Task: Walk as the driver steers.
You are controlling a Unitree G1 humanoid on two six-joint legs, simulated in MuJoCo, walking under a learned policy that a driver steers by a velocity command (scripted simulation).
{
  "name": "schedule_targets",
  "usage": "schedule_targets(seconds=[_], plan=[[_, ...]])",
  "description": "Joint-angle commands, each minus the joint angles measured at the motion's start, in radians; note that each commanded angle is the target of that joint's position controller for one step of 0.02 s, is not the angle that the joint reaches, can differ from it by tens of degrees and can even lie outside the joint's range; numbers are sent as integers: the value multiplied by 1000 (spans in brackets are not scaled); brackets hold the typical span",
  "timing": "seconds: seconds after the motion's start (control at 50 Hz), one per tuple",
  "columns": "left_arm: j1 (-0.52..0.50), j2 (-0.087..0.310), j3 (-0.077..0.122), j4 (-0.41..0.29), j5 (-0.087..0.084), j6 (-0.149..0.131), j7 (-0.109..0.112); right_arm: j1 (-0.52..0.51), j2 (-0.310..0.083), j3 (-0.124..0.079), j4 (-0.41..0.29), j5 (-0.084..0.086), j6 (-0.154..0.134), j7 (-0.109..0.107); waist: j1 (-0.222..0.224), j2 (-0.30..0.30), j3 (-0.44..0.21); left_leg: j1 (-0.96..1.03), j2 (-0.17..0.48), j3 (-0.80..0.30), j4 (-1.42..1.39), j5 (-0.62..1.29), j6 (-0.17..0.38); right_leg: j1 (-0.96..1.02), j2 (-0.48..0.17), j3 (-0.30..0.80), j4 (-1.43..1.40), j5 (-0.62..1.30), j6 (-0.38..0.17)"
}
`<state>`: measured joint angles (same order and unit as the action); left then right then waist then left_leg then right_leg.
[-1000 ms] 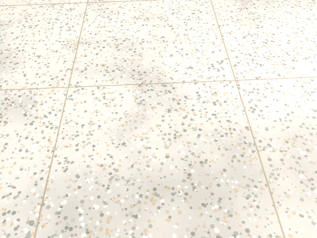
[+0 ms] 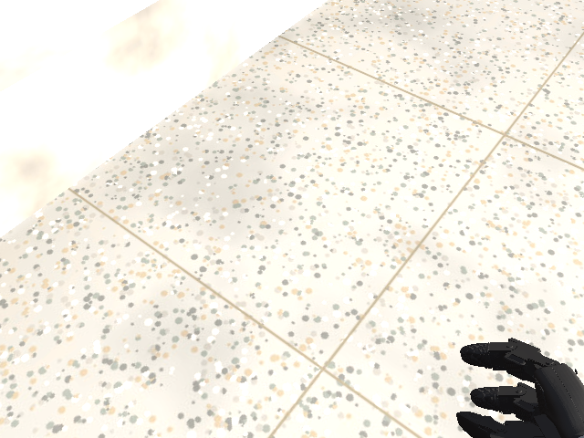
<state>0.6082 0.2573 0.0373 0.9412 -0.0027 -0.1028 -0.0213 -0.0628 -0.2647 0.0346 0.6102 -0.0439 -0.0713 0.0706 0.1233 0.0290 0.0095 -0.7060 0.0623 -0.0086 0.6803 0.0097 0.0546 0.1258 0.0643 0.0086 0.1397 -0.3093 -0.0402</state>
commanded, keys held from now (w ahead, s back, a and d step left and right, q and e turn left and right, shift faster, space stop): w+e+shift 0.04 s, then e+shift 0.84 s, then shift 0.12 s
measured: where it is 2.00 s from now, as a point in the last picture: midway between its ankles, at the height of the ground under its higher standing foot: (382, 391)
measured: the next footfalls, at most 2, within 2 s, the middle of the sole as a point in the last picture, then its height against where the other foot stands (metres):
left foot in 0.10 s outside the picture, level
right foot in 0.48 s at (404, 435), level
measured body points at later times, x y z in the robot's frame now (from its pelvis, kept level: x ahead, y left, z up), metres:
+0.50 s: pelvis +0.36 -0.03 -0.02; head +0.39 -0.05 +0.42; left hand +0.64 +0.17 -0.09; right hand +0.35 -0.34 -0.14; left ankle +0.26 +0.12 -0.71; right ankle +0.46 -0.13 -0.74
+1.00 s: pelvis +0.50 -0.01 +0.00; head +0.53 -0.03 +0.45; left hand +0.85 +0.02 -0.07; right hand +0.38 -0.32 -0.09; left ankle +0.64 +0.02 -0.73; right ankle +0.44 -0.11 -0.70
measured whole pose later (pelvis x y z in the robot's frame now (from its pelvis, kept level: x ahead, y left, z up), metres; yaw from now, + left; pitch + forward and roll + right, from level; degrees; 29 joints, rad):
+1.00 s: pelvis +0.50 -0.01 +0.00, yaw -51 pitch +1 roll +1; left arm 0.13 0.36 0.10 0.53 -0.01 0.05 0.02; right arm 0.11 -0.30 -0.08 0.73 -0.03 -0.01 -0.01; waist 0.01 -0.04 0.05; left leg -0.35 -0.05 -0.10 0.51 -0.16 0.00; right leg -0.48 0.19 0.25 0.91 -0.46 0.01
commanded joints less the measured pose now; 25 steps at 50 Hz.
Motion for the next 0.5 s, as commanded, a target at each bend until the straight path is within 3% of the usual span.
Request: schedule_targets(seconds=[0.02, 0.04, 0.06, 0.08, 0.1, 0.12, 0.14, 0.16, 0.18, 0.2, 0.22, 0.24, 0.26, 0.28, 0.3, 0.34, 0.38, 0.44, 0.46, 0.48, 0.5], plan=[[-101, 215, 41, -77, -6, -22, 4, -34, -96, -25, -58, 3, -14, -18, -110, -83, 57, 321, -76, 68, -103, 29, 12, -220, -218, 125, -14, 827, -129], [-86, 233, 43, -67, -2, -18, 9, 31, -124, -38, -39, -4, -17, -32, -140, -104, -13, 410, -106, 66, -115, -41, 23, -164, -220, 122, 110, 991, -113], [-83, 246, 46, -56, 3, -8, 14, 183, -147, -52, 8, -12, -24, -48, -207, -121, -93, 567, -133, 64, -140, -79, 33, -162, -202, 120, 324, 1071, -90], [-112, 239, 46, -63, -5, -3, 17, 346, -176, -67, 52, -24, -34, -66, -291, -121, -163, 781, -55, 10, -166, -19, 41, -292, -157, 116, 578, 928, -63], [-113, 143, 29, -107, -7, -3, 20, 507, -260, -93, 70, -51, -40, -88, -311, -3, -314, 1010, 210, -211, -131, 0, 58, -468, -80, 74, 917, 447, -51], [15, 32, 5, -143, -61, 12, 40, 474, -290, -106, 48, -48, -31, -79, -213, 245, -533, 1223, 523, -641, -159, 282, 200, -717, 16, 38, 1306, -246, -20], [-86, 152, 35, -140, -23, 32, 51, 437, -214, -103, 35, -11, -14, -75, -231, 51, -467, 1106, 441, -546, -160, 417, 188, -787, -45, 55, 1325, -170, -25], [-179, 139, 39, -156, -14, 40, 45, 381, -131, -80, 47, -1, -19, -72, -214, 38, -300, 974, 380, -360, -167, 523, 163, -824, -79, 55, 1256, -117, -20], [-211, 101, 35, -194, -46, 38, 49, 314, -115, -86, 43, 48, -28, -70, -198, 115, -189, 892, 307, -254, -228, 532, 163, -880, -128, 83, 1258, -135, 33], [-285, 138, 51, -202, -43, 53, 52, 261, -78, -81, 61, 51, -33, -73, -178, 63, -116, 778, 233, -165, -298, 439, 117, -854, -155, 59, 1200, -93, 29], [-209, 98, 51, -217, -47, 69, 45, 230, -83, -85, 64, 31, -40, -77, -109, 152, -102, 693, 267, -115, -317, 488, 146, -794, -177, 67, 1205, -70, 50], [-190, 65, 44, -224, -45, 89, 43, 183, -62, -87, 68, 37, -41, -76, -78, 143, -70, 619, 273, -81, -353, 469, 153, -770, -195, 59, 1154, -82, 66], [-217, 58, 46, -238, -45, 103, 37, 134, -47, -88, 67, 46, -40, -78, -65, 115, -11, 532, 264, -18, -388, 411, 138, -765, -205, 52, 1076, -86, 77], [-269, 47, 42, -265, -40, 107, 35, 87, -69, -96, 67, 45, -37, -84, -53, 79, 28, 467, 255, 22, -423, 377, 130, -759, -206, 30, 989, -51, 82], [-304, 46, 38, -286, -28, 105, 28, 59, -92, -104, 65, 49, -35, -91, -54, 62, 43, 431, 235, 82, -431, 397, 121, -732, -198, 3, 871, 44, 82], [-303, 48, 37, -277, -13, 99, 0, 57, -140, -121, 73, 54, -27, -107, -63, 48, -20, 446, 167, 200, -397, 370, 86, -586, -150, -53, 650, 312, 58], [-312, 74, 46, -282, -9, 108, -27, 78, -170, -131, 88, 79, -20, -112, -67, 40, -54, 519, 172, 230, -334, 405, 69, -523, -113, -89, 575, 379, 30], [-288, 170, 85, -302, -11, 119, -39, 77, -216, -149, 84, 106, 1, -108, -24, 44, -84, 600, 193, 237, -143, 586, 32, -438, -47, -138, 532, 270, -47], [-221, 211, 107, -294, -13, 118, -33, 76, -216, -151, 80, 108, 11, -104, 18, 27, -113, 580, 185, 243, 6, 570, 10, -336, -19, -147, 488, 270, -83], [-128, 252, 131, -275, -15, 114, -17, 86, -187, -143, 76, 100, 16, -97, 68, -36, -133, 478, 142, 232, 229, 361, -29, -179, -3, -106, 404, 346, -121], [-213, 321, 134, -290, -23, 110, 5, 167, -62, -110, 68, 39, 22, -84, -52, -348, -62, 265, -15, 229, 538, -586, -86, -115, -138, 151, 381, 859, -176]])
Keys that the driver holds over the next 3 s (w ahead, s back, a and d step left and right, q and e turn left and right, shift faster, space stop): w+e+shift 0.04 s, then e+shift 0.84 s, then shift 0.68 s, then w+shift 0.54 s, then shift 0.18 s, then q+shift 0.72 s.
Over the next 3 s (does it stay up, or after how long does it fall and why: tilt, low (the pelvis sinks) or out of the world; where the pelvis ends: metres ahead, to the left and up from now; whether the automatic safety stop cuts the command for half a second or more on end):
stays up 0.88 -0.42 0.01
